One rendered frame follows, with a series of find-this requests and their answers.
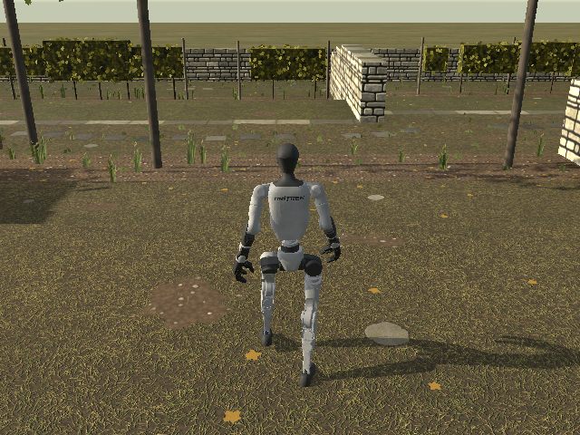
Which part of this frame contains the right robot upper arm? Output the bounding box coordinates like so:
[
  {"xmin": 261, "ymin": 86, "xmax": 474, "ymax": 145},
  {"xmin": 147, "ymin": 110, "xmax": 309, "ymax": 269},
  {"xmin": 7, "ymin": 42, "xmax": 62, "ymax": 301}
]
[{"xmin": 307, "ymin": 182, "xmax": 333, "ymax": 230}]

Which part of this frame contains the humanoid robot torso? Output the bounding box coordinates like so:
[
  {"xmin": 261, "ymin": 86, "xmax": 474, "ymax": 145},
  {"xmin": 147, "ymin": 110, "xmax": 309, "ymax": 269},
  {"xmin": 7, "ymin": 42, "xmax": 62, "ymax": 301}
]
[{"xmin": 267, "ymin": 178, "xmax": 310, "ymax": 272}]

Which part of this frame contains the right robot hand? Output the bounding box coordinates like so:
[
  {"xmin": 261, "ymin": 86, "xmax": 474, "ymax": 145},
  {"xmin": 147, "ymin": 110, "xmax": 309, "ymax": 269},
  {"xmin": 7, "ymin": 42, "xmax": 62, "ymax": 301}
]
[{"xmin": 320, "ymin": 245, "xmax": 341, "ymax": 263}]

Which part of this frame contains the left robot hand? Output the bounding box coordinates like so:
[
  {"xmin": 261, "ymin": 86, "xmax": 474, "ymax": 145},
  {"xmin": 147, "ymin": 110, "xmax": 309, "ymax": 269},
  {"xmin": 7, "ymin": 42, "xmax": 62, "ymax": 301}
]
[{"xmin": 233, "ymin": 259, "xmax": 254, "ymax": 283}]

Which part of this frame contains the robot left thigh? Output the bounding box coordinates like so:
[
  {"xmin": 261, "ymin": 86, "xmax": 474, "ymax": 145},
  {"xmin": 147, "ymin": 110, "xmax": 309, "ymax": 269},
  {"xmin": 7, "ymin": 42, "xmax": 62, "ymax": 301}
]
[{"xmin": 260, "ymin": 252, "xmax": 279, "ymax": 296}]

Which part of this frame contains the robot left forearm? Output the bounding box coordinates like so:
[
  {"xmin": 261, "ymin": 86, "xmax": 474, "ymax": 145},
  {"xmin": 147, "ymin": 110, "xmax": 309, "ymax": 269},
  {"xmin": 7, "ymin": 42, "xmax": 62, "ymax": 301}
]
[{"xmin": 236, "ymin": 221, "xmax": 255, "ymax": 263}]

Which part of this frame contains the robot right forearm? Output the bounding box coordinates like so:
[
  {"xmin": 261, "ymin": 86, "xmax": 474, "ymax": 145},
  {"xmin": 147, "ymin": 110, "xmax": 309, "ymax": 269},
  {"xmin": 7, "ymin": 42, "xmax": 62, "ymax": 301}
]
[{"xmin": 324, "ymin": 216, "xmax": 340, "ymax": 248}]

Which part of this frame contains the left robot upper arm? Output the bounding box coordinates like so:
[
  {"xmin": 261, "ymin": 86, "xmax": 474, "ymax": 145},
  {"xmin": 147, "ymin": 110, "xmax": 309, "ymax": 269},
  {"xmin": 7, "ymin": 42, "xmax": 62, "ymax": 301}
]
[{"xmin": 246, "ymin": 183, "xmax": 270, "ymax": 235}]

